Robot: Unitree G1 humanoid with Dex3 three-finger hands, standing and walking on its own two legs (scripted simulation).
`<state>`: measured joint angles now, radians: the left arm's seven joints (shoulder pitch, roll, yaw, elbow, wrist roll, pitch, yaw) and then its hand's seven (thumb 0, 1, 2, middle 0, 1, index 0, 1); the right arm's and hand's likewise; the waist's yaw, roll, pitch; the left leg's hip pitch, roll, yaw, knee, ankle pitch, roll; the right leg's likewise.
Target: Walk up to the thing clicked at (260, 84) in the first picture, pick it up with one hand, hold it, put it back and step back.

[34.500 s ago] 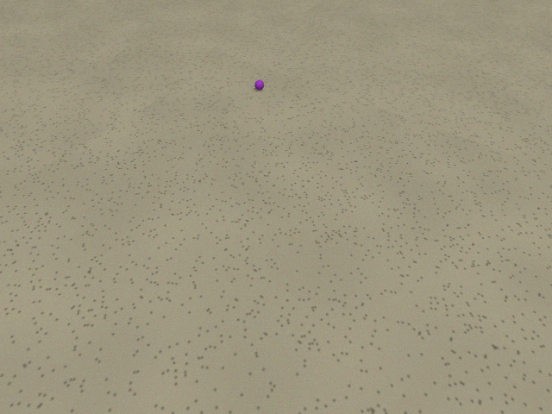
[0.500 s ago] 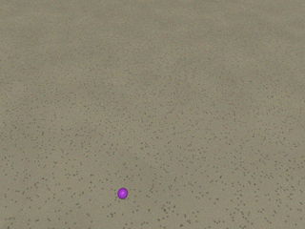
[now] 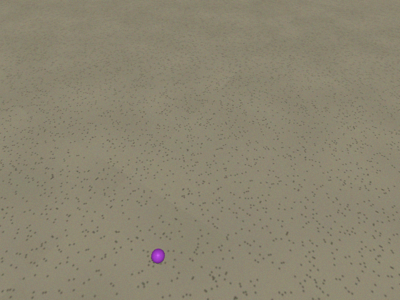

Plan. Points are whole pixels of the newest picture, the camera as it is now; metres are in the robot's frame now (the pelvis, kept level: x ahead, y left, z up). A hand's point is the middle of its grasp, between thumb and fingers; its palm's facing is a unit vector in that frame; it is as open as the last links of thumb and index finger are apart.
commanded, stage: stand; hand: left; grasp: from above
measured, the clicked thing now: (158, 255) +0.45 +0.20 -0.75
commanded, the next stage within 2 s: step back in 0.58 s
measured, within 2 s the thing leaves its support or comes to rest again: neither
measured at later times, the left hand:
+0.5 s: hand out of the picture +0.07 +0.24 -0.16, palm faces -0.01 -0.94 -0.34, open 7.4 cm
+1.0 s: hand out of the picture +0.09 +0.32 -0.18, palm faces -0.01 -0.93 -0.37, open 7.4 cm
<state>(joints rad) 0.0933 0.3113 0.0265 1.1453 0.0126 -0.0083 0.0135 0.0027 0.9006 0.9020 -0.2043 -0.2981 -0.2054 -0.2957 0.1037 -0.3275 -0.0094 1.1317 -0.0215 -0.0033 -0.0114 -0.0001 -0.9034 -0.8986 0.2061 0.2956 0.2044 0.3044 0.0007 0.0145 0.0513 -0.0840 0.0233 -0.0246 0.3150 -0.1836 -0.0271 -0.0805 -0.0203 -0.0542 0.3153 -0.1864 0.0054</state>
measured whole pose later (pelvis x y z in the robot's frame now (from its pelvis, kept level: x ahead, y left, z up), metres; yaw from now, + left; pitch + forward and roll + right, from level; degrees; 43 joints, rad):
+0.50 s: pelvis +0.00 +0.00 +0.00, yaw +0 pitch -2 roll +0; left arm 0.11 0.33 0.02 1.15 0.01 -0.01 0.01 0.00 0.90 0.90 -0.20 -0.30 -0.21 -0.30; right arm 0.12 -0.34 0.00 1.14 -0.02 0.00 0.00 0.00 -0.90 -0.90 0.21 0.30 0.20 0.30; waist 0.00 0.01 0.05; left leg -0.09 0.03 -0.02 0.30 -0.18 -0.03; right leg -0.09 -0.01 -0.05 0.32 -0.19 0.00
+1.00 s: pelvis -0.06 +0.05 -0.02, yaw +0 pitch -1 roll -1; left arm 0.00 0.41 0.06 0.91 -0.01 0.07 0.04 0.00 0.90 0.90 -0.20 -0.30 -0.20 -0.30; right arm 0.14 -0.36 -0.04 0.96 -0.03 0.03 0.00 0.00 -0.90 -0.90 0.21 0.30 0.20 0.30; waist -0.03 -0.06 0.20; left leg -0.29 -0.03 -0.01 0.60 -0.28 0.05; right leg -0.45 0.10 0.17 1.06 -0.54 -0.02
